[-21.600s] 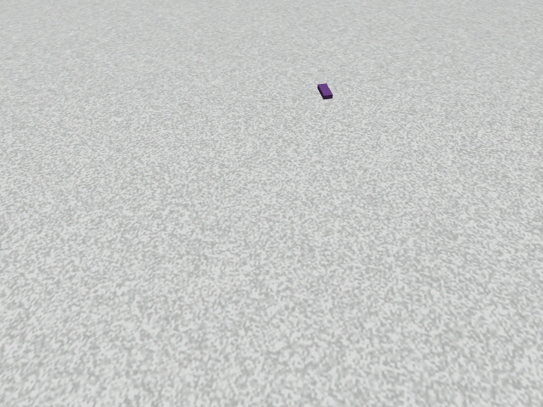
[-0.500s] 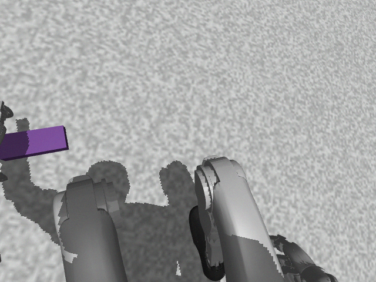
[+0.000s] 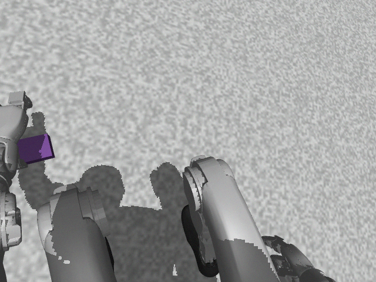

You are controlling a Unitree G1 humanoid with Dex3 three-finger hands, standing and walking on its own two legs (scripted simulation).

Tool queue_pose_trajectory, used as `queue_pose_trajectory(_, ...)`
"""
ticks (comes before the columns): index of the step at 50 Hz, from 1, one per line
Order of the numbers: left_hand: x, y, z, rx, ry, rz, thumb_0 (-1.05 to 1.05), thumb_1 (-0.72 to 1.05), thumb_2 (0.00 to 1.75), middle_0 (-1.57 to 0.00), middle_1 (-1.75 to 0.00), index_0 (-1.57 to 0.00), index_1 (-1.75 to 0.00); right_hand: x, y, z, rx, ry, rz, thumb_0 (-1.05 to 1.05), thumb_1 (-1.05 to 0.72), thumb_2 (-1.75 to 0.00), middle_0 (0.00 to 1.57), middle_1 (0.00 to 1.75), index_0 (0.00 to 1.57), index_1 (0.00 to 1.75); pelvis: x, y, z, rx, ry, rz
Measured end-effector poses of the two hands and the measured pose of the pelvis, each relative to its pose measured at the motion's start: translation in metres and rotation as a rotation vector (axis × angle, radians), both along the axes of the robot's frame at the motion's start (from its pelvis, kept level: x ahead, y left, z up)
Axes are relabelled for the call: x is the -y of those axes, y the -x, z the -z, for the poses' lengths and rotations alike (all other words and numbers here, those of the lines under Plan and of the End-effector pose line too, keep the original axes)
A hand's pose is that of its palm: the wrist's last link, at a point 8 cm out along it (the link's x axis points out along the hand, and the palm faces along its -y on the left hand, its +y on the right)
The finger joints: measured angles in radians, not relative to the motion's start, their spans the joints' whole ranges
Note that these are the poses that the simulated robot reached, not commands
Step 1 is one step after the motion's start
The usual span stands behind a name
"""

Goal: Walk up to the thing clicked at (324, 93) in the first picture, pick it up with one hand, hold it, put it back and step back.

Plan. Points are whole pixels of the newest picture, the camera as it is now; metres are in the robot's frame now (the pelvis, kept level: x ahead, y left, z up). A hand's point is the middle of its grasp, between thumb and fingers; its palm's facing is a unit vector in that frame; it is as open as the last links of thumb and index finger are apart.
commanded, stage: approach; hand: left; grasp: from above
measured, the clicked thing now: (19, 153) +0.44 +0.32 -0.30
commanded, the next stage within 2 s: close in in 0.24 s
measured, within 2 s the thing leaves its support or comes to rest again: neither
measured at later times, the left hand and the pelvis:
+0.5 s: hand out of the picture +0.42 +0.33 -0.19, palm faces -0.48 -0.12 -0.87, open 13.8 cm; pelvis +0.00 +0.00 -0.01, yaw +0 degrees
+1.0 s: hand (15, 153) +0.43 +0.32 -0.25, palm faces -0.45 -0.14 -0.88, open 14.2 cm; pelvis +0.00 +0.01 -0.03, yaw -3 degrees
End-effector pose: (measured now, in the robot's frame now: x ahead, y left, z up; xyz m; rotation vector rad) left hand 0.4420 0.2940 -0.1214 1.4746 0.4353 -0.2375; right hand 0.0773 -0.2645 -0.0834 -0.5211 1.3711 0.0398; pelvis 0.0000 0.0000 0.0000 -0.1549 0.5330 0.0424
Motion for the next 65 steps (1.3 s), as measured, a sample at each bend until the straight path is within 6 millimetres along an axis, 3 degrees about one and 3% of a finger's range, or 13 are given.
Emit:
queue_pose_trajectory(5, 0.004, -0.003, 0.007, -0.019, -0.007, -0.043, 0.01, -0.52, 1.00, -0.12, -1.02, -0.11, -1.02, 0.003, 0.016, 0.002, -0.020, -0.007, 0.013, 0.00, -0.90, -0.90, 0.20, 0.30, 0.21, 0.30, 0.002, 0.001, 0.003, 0.007, -0.005, 0.009)
queue_pose_trajectory(11, -0.018, 0.004, 0.011, -0.040, -0.024, -0.099, 0.01, -0.50, 0.98, -0.14, -0.99, -0.13, -0.99, 0.004, 0.029, 0.009, -0.067, -0.018, 0.018, 0.00, -0.90, -0.90, 0.20, 0.30, 0.20, 0.30, 0.003, 0.001, 0.008, 0.019, -0.013, 0.009)
queue_pose_trajectory(19, -0.045, 0.015, 0.008, -0.084, -0.031, -0.083, 0.01, -0.49, 0.98, -0.15, -0.98, -0.14, -0.98, -0.001, 0.019, 0.014, -0.091, -0.023, -0.002, 0.00, -0.90, -0.90, 0.20, 0.30, 0.20, 0.30, 0.001, -0.002, 0.008, 0.012, -0.006, 0.000)
queue_pose_trajectory(28, -0.033, 0.019, 0.024, -0.077, 0.037, -0.017, 0.00, -0.49, 0.98, -0.13, -1.00, -0.13, -0.99, -0.003, -0.010, 0.003, -0.034, 0.009, -0.060, 0.00, -0.90, -0.90, 0.20, 0.30, 0.21, 0.30, -0.002, -0.004, 0.005, 0.022, 0.013, 0.002)
queue_pose_trajectory(33, -0.027, 0.018, 0.034, -0.032, 0.047, -0.015, 0.00, -0.50, 1.00, -0.12, -1.00, -0.11, -1.00, -0.001, -0.017, -0.001, -0.016, 0.035, -0.097, 0.00, -0.90, -0.90, 0.20, 0.30, 0.20, 0.30, -0.002, -0.003, 0.010, 0.033, 0.019, 0.008)
queue_pose_trajectory(53, -0.026, 0.008, 0.080, -0.052, 0.024, -0.091, 0.00, -0.52, 1.00, -0.09, -0.98, -0.07, -0.99, -0.013, 0.020, 0.004, -0.115, -0.013, -0.158, 0.00, -0.89, -0.90, 0.20, 0.30, 0.20, 0.30, -0.007, -0.006, 0.025, 0.067, 0.045, 0.037)
queue_pose_trajectory(65, -0.024, 0.009, 0.090, -0.043, 0.037, -0.061, 0.00, -0.54, 1.01, -0.09, -0.96, -0.06, -0.97, -0.017, 0.009, 0.001, -0.117, -0.024, -0.215, 0.00, -0.90, -0.90, 0.20, 0.30, 0.21, 0.30, -0.009, -0.009, 0.025, 0.076, 0.063, 0.045)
